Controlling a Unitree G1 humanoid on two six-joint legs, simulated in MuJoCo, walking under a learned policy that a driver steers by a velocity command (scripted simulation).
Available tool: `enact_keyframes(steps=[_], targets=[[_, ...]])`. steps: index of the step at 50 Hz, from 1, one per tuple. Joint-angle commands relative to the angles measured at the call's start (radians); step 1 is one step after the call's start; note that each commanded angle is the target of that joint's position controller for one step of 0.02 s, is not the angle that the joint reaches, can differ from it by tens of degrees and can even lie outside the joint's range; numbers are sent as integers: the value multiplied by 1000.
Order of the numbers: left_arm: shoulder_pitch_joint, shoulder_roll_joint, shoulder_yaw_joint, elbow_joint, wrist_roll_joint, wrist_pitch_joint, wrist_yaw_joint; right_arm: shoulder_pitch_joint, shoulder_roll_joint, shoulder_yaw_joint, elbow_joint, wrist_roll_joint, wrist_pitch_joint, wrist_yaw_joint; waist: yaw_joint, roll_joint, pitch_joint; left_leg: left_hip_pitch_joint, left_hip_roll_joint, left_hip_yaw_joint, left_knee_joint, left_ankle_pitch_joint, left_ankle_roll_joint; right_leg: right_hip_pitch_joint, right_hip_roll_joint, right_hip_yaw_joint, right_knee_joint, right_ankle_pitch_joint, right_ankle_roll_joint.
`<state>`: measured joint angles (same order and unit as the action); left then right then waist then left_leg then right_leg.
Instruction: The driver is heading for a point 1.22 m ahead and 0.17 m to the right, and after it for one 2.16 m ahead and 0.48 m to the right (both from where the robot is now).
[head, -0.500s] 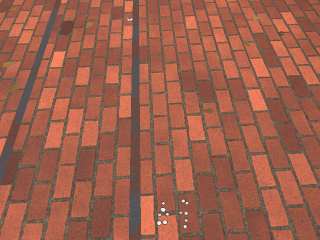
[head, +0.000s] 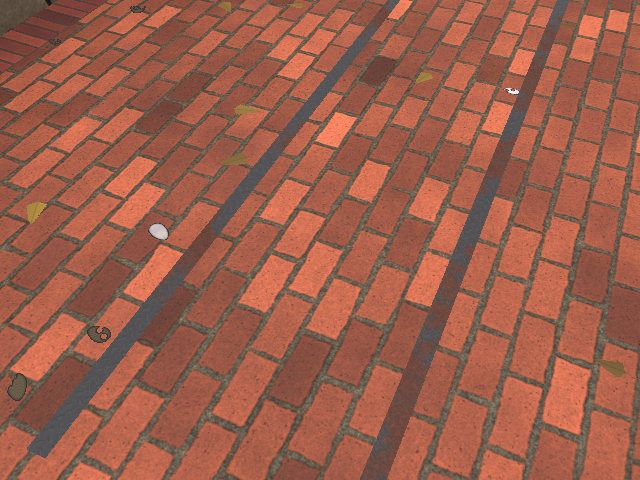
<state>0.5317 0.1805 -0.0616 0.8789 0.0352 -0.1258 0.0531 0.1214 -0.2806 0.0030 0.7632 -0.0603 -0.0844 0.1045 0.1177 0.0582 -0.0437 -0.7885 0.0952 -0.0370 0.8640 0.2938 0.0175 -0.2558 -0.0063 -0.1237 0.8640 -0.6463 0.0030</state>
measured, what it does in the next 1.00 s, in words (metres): goes down: left foot 0.16 m lower, then right foot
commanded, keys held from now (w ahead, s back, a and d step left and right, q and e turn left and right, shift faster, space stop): s+q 0.04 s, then s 0.16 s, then s+e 0.18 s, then w+e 0.62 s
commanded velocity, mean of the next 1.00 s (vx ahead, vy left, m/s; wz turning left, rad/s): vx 0.21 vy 0.00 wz -0.18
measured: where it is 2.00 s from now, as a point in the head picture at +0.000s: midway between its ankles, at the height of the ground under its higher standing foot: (450, 380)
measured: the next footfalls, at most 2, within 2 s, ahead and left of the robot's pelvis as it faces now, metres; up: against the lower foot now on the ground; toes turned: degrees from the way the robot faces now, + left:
left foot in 0.14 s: +0.25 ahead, +0.10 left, -0.16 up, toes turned +5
right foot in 0.54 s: +0.22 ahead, -0.10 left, -0.16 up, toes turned +0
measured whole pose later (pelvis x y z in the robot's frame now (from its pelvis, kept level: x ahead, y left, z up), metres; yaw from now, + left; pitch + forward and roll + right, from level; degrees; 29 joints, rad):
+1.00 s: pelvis +0.32 -0.03 -0.09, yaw -15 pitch +5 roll +3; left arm 0.50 0.22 0.08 0.84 -0.03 -0.03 0.05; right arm -0.05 -0.26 -0.08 0.76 0.02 -0.10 0.02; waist 0.11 0.03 -0.04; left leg -0.52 -0.04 -0.09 0.50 -0.08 -0.04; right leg -0.07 0.05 0.25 0.38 -0.37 -0.07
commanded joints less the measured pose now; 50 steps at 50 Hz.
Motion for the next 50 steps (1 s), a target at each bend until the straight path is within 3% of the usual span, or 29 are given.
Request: enact_keyframes(steps=[1, 2, 4, 5, 6, 7, 8, 9, 10, 11, 12, 13, 15, 16, 18, 20, 21, 23, 26, 27, 28, 29, 30, 31, 33, 36, 41, 46, 50], targets=[[-42, 246, 78, -18, -88, 7, 18, -198, -22, -12, -129, 178, 18, -18, -52, -87, 153, 377, -127, 24, -221, 189, 19, -364, -153, 139, -261, 294, -120], [-46, 220, 80, -15, -82, 16, 11, -177, -28, -18, -130, 156, 32, -18, -57, -119, 152, 374, -137, 42, -272, 211, 22, -306, -147, 87, -208, 318, -99], [3, 161, 83, -2, -89, 44, -3, -128, -5, -21, -95, 114, 52, -14, -44, -86, 131, 404, -126, 41, -411, 232, 16, -149, -135, 62, -14, 328, -65], [12, 142, 82, 10, -80, 63, -4, -38, -2, -29, -46, 105, 54, -8, -81, -74, 94, 471, -103, 19, -513, 252, 32, -73, -127, 63, 131, 377, -53], [1, 142, 85, 15, -73, 75, -6, 123, -10, -46, 20, 96, 55, -11, -164, -77, 35, 651, -101, 27, -616, 320, 57, -80, -111, 46, 326, 463, -44], [10, 131, 92, 24, -64, 65, -12, 251, -60, -70, 67, 72, 60, -25, -228, 26, -28, 941, -23, -22, -609, 536, 119, -270, -35, 4, 627, 196, 0], [96, 41, 62, -13, -56, 53, -27, 300, -147, -72, 63, 35, 54, -42, -208, 154, -216, 1330, 218, -185, -202, 1173, 243, -618, -16, 64, 1049, -320, 56], [84, 113, 53, -71, -79, 33, -44, 312, -153, -75, 39, 41, 58, -53, -246, 162, -412, 1422, 354, -339, -136, 1263, 399, -713, -11, 256, 1131, -266, 77], [-1, 161, 66, -123, -74, 33, -38, 196, -148, -70, 6, 43, 72, -71, -211, 70, -418, 1308, 342, -332, -216, 1080, 397, -746, -61, 254, 1115, -198, 87], [-17, 158, 69, -101, -71, 34, -24, 155, -107, -59, -17, 61, 67, -89, -197, -43, -405, 1175, 312, -299, -293, 648, 375, -739, -67, 319, 940, 8, 52], [7, 133, 69, -88, -67, 58, -6, 4, -64, -37, -31, 73, 71, -96, -82, -99, -346, 961, 301, -284, -347, 440, 367, -652, -110, 296, 838, 108, 78], [28, 102, 77, -76, -66, 99, 12, -121, -61, -32, -42, 69, 80, -104, 9, -109, -213, 602, 283, -244, -451, 294, 342, -442, -135, 280, 580, 254, 115], [-18, 91, 85, -68, -37, 127, 31, -114, -68, -44, -12, 39, 81, -107, -3, -26, -125, 407, 160, -93, -493, 313, 293, -220, -95, 201, 284, 311, 146], [-10, 117, 86, -31, 5, 157, 1, -30, -27, -32, 33, 38, 66, -122, -38, 0, -63, 399, 108, -2, -498, 384, 253, -167, -47, 128, 170, 329, 87], [-52, 101, 94, -62, -31, 160, -23, 9, -68, -54, 53, 53, 64, -118, -56, 114, -118, 506, 98, 8, -458, 362, 217, -145, -25, 114, 61, 412, 40], [-115, 112, 100, -87, -36, 160, -34, 9, -66, -64, 41, 47, 86, -116, -77, 96, -149, 512, 125, -20, -455, 101, 211, -102, -20, 110, 13, 399, 15], [-252, 117, 108, -155, -60, 163, -17, -58, -107, -72, 10, 42, 105, -137, -85, 56, -159, 473, 209, -136, -542, -202, 250, -85, -55, 169, 26, 405, 48], [-285, 139, 124, -183, -37, 179, -4, -96, -91, -79, -5, 65, 121, -160, -73, 60, -80, 405, 218, -194, -601, -749, 213, -70, -61, 159, -52, 331, 17], [-174, 126, 145, -139, -23, 173, -8, -81, -64, -86, -2, 99, 110, -159, -36, 7, 22, 284, 127, -117, -517, -992, 114, 62, -2, 103, -247, 205, -57], [-88, 156, 155, -112, -23, 164, -8, -76, -13, -79, -9, 96, 105, -153, -26, -169, 58, 178, 39, 1, -253, -978, 47, 115, -115, 300, -424, 45, -121], [-14, 267, 183, -107, -54, 148, -8, -119, 11, -77, -58, 90, 80, -144, -9, -370, 115, -119, -144, 134, 31, -894, -30, 220, -309, 741, -634, -209, -271], [-15, 261, 177, -116, -29, 120, -8, -245, -46, -94, -89, 88, 48, -140, 23, -303, 159, -237, -132, -37, 107, -835, -11, 212, -339, 926, -764, -245, -313], [-98, 246, 173, -128, -15, 96, -2, -222, -75, -105, -81, 98, 31, -140, -38, -273, 174, -249, -94, -90, 101, -704, 0, 217, -327, 849, -744, -99, -267], [-164, 228, 172, -147, -25, 83, 1, -174, -89, -113, -46, 82, 26, -144, -75, -223, 149, -202, -73, -91, 83, -589, -7, 216, -285, 740, -700, 53, -217], [-185, 216, 170, -147, -48, 79, -2, -131, -85, -123, -10, 48, 21, -140, -100, -160, 84, -64, -68, -70, 44, -421, -30, 153, -214, 584, -671, 216, -154], [-131, 203, 170, -130, -52, 75, -8, -152, -44, -116, -10, 57, 19, -121, -91, -157, 45, 31, -94, -43, -3, -291, -44, 110, -161, 482, -668, 357, -143], [-54, 208, 173, -104, -56, 75, -3, -257, -35, -109, -48, 61, 3, -110, -43, -200, 54, 68, -106, -54, -187, -220, -63, 150, -144, 483, -655, 428, -150], [1, 218, 179, -84, -62, 82, -2, -364, -37, -97, -106, 75, -27, -96, -2, -216, 90, 91, -125, -51, -316, -325, -70, 211, -153, 549, -601, 498, -197], [-23, 220, 184, -92, -76, 96, -1, -327, -62, -100, -121, 85, -58, -79, -37, -252, 57, 262, -156, -27, -417, -431, -38, 209, -152, 612, -514, 652, -195]])
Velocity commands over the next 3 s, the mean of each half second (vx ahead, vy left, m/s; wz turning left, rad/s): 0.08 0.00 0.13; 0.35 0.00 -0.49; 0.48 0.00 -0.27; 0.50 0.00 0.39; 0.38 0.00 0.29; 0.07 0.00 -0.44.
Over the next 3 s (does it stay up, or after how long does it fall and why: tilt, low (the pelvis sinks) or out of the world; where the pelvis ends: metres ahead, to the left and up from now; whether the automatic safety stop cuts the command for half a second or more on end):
stays up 1.22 -0.15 -0.10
